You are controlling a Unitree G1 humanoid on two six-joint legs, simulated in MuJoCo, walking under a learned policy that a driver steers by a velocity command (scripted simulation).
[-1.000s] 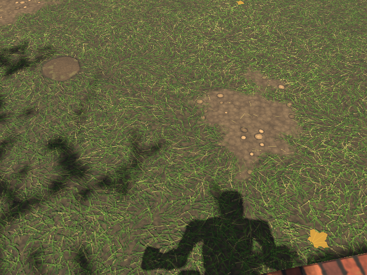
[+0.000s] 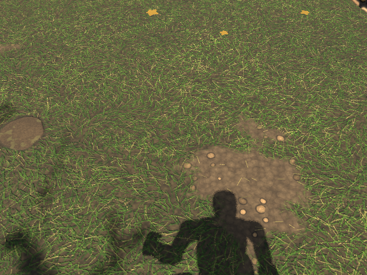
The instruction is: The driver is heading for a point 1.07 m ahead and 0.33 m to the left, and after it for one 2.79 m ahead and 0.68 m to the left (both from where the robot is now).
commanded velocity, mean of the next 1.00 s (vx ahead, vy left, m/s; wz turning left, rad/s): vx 0.99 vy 0.00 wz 0.53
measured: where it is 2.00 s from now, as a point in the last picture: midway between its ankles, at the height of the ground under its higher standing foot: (53, 98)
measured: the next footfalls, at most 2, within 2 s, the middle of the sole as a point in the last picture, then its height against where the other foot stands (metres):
right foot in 0.22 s outside the picture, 0.17 m lower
left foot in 0.56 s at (161, 239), level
